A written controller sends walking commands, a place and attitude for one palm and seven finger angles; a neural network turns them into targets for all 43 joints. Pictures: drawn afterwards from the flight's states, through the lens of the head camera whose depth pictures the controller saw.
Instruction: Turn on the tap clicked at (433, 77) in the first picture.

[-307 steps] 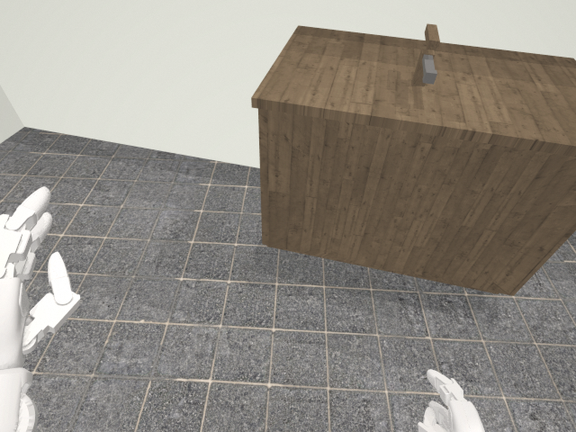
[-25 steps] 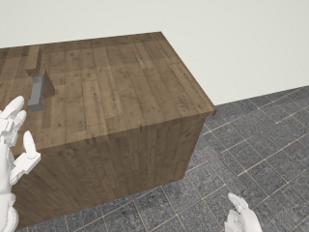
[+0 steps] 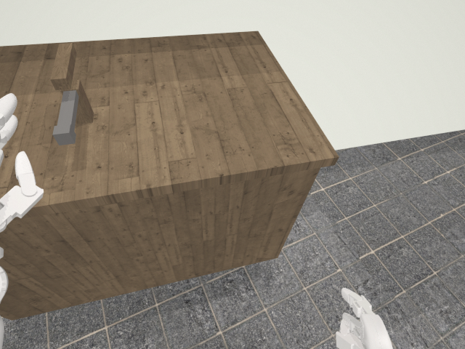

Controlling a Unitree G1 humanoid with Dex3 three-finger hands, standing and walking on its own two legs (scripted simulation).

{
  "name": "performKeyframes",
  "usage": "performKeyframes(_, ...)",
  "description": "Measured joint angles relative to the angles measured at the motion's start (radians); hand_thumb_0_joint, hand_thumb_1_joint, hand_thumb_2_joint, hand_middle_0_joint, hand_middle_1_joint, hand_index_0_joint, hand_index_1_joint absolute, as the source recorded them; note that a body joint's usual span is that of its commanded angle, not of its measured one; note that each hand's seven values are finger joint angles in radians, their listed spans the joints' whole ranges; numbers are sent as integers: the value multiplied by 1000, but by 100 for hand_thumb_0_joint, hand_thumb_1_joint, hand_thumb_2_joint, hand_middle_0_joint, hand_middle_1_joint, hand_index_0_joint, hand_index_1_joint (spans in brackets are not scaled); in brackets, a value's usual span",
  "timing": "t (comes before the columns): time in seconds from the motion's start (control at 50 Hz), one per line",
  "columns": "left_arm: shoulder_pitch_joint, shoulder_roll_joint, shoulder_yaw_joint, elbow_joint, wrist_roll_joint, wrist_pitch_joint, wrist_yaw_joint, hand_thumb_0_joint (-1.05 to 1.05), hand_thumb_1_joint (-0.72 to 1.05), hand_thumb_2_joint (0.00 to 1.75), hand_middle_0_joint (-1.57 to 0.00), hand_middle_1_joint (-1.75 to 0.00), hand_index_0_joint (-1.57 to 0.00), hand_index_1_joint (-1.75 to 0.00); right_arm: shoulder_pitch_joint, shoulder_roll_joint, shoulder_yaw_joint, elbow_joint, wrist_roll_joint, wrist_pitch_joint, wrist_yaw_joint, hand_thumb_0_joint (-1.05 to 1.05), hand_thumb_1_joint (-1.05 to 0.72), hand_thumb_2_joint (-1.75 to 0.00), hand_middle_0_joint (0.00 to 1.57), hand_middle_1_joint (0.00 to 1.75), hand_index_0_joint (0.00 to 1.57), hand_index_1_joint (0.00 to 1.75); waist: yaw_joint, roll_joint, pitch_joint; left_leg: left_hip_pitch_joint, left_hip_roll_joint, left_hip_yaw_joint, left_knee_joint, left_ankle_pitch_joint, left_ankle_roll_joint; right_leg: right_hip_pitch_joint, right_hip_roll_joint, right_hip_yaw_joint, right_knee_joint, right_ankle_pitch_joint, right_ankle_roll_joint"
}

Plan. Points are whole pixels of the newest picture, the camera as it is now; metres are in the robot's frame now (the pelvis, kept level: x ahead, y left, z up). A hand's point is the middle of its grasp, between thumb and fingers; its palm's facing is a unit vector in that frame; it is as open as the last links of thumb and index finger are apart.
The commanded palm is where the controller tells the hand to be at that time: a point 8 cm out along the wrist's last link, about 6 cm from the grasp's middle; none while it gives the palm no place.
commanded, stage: come to a stop and stand still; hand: left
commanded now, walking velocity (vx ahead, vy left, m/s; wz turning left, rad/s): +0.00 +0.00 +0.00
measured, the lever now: (64, 134) +0.42 +0.39 +0.08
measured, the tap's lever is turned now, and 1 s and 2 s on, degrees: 0 0 0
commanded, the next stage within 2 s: look again from close up in 0.66 s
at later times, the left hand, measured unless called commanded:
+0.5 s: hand (62, 200) +0.25 +0.27 +0.15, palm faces +0.38 -0.86 -0.35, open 7.5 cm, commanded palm +0.18 +0.30 +0.17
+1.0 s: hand (58, 216) +0.23 +0.26 +0.15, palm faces +0.39 -0.85 -0.36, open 7.5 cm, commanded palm +0.17 +0.29 +0.17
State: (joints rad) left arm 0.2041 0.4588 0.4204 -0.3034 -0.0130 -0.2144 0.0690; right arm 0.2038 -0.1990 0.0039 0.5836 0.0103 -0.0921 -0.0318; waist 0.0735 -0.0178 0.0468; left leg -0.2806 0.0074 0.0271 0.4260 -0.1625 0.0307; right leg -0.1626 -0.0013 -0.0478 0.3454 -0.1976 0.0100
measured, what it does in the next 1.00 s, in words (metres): stands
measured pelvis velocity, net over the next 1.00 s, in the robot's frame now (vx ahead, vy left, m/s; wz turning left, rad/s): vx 0.01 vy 0.01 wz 0.00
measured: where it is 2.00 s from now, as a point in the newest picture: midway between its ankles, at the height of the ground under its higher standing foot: outside the picture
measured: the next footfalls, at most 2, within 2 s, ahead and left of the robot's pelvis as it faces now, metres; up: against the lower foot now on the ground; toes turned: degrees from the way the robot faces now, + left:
none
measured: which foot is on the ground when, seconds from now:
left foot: down 0.00-1.00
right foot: down 0.00-1.00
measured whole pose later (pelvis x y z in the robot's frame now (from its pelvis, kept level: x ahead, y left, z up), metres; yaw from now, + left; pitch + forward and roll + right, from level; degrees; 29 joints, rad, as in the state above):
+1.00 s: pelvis +0.01 +0.01 +0.00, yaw +0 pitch +0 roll -1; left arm 0.42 0.34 0.34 -0.42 -0.05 -0.18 0.11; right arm 0.20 -0.20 0.02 0.56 0.00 -0.08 -0.05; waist 0.03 0.00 0.03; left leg -0.24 -0.01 0.04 0.39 -0.16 0.05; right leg -0.12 -0.02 -0.04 0.30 -0.19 0.03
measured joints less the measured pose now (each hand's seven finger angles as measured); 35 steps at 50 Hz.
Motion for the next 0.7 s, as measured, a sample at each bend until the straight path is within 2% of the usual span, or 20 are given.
performKeyframes(0.06,17,-32,27,-18,-29,3,26,2,89,90,-20,-30,-21,-30,-24,-7,-3,-16,7,-19,28,2,-91,-90,20,30,20,30,-22,11,7,-10,1,23,30,-17,8,-22,-3,23,39,-15,8)
performKeyframes(0.12,144,-86,-31,-97,-32,-2,25,2,89,90,-20,-30,-20,-30,-25,-9,-7,-35,7,-33,34,2,-91,-90,20,30,20,30,-48,20,0,-6,-5,44,38,-31,18,-28,-12,44,55,-24,20)
performKeyframes(0.18,234,-104,-90,-131,-22,-5,6,2,89,90,-20,-30,-20,-30,-11,-3,-3,-42,3,-35,20,1,-91,-90,20,30,20,30,-58,10,-5,-1,-14,52,34,-35,26,-29,-21,52,61,-32,25)
performKeyframes(0.22,246,-93,-93,-128,-19,-5,2,2,89,90,-21,-30,-21,-30,-1,4,1,-40,-1,-34,7,1,-91,-90,20,30,20,30,-56,-3,2,3,-21,50,29,-33,29,-27,-26,49,64,-38,24)
performKeyframes(0.3,206,-78,-52,-119,-20,0,17,2,88,90,-21,-30,-21,-31,10,11,13,-25,-6,-38,-2,1,-91,-90,20,30,20,30,-40,-21,21,8,-24,40,29,-35,29,-15,-29,38,60,-41,26)
performKeyframes(0.38,170,-95,-29,-141,-22,-2,38,2,88,90,-21,-30,-21,-31,6,12,20,-8,-11,-48,6,2,-90,-90,20,30,20,30,-31,-24,24,11,-24,34,30,-41,28,-2,-28,32,42,-38,28)
performKeyframes(0.48,178,-112,-54,-164,-18,1,38,2,89,90,-20,-30,-20,-30,-16,15,21,-7,-13,-42,13,2,-90,-90,20,30,21,30,-39,-19,8,14,-22,34,27,-46,27,8,-27,33,23,-33,31)
performKeyframes(0.58,208,-96,-62,-157,-25,16,28,2,89,90,-20,-30,-20,-30,-36,17,19,-28,-11,-22,8,2,-90,-90,20,30,21,30,-53,-12,0,18,-21,34,21,-44,26,14,-25,32,12,-30,31)
performKeyframes(0.7,225,-87,-55,-158,-36,27,28,2,89,90,-21,-30,-21,-31,-33,9,16,-41,-10,-7,0,1,-90,-90,20,30,20,30,-49,-7,-2,25,-21,27,6,-33,23,23,-24,26,-3,-21,28)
